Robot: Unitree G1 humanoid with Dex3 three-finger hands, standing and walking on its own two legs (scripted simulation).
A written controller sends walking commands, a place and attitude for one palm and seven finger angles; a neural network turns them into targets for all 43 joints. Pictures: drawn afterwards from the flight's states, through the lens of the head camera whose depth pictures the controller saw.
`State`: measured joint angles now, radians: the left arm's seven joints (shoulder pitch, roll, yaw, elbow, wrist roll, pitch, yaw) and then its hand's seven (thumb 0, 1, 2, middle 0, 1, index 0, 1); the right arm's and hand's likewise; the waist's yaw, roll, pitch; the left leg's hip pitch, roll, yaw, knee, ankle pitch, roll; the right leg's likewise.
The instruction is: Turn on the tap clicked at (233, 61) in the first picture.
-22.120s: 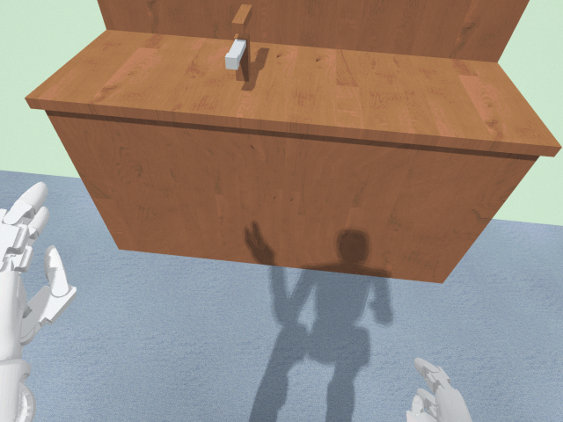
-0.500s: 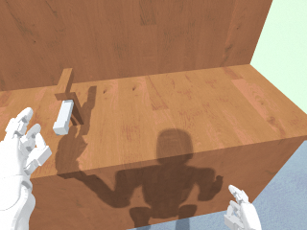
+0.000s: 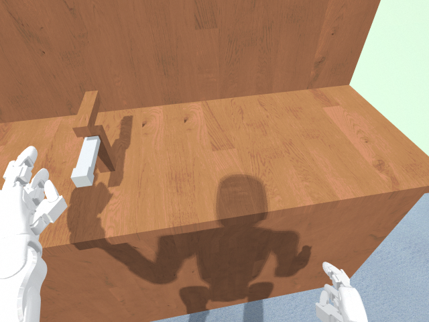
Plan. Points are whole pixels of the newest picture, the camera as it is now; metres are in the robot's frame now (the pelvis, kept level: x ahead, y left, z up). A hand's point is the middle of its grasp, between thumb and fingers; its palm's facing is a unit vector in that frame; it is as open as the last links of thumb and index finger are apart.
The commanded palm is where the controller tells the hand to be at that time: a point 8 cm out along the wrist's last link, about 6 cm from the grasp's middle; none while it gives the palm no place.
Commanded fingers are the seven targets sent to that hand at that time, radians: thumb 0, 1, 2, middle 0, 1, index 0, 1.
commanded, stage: reach beside the lever's end, fingers flat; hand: left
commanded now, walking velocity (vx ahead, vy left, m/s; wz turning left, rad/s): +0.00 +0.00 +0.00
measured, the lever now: (82, 176) +0.32 +0.29 +0.12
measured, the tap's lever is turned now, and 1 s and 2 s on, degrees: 0 0 7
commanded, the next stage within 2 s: push the lever round in 0.88 s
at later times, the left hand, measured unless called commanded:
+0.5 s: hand (63, 191) +0.28 +0.30 +0.13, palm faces +0.50 -0.86 -0.09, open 7.8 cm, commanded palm +0.24 +0.35 +0.12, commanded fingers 0.00 0.90 0.90 -0.15 -0.15 -0.15 -0.15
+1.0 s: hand (68, 187) +0.29 +0.31 +0.12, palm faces +0.50 -0.86 -0.10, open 7.8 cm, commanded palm +0.25 +0.34 +0.12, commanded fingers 0.00 0.90 0.90 -0.15 -0.15 -0.15 -0.15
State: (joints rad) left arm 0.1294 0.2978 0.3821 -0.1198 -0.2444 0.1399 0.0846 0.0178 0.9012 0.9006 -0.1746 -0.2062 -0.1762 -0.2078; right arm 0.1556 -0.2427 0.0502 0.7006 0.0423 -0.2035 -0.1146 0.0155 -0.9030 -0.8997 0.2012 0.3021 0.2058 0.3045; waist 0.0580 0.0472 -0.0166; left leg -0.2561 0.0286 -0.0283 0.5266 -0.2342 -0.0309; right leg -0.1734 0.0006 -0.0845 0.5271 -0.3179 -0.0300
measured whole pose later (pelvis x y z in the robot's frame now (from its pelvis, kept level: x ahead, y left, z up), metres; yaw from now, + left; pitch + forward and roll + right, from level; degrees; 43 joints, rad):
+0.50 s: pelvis -0.01 +0.00 +0.00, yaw +0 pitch +0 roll +0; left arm -0.03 0.34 0.43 0.15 -0.23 0.03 0.05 0.02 0.90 0.90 -0.16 -0.15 -0.16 -0.15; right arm 0.19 -0.26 0.04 0.71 0.04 -0.20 -0.11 0.02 -0.90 -0.90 0.20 0.30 0.21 0.30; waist 0.03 0.05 -0.02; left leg -0.32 0.03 -0.03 0.56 -0.24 -0.03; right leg -0.23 0.00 -0.08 0.56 -0.32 -0.03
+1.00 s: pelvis +0.00 +0.01 +0.00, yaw -1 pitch +1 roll +0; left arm -0.02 0.32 0.43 0.15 -0.21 0.01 0.06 0.02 0.90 0.90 -0.16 -0.15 -0.16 -0.15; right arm 0.20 -0.26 0.03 0.69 0.04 -0.19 -0.09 0.02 -0.90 -0.90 0.20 0.30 0.21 0.30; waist 0.03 0.05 -0.03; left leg -0.33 0.03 -0.02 0.57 -0.26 -0.02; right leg -0.25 0.00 -0.07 0.56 -0.33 -0.02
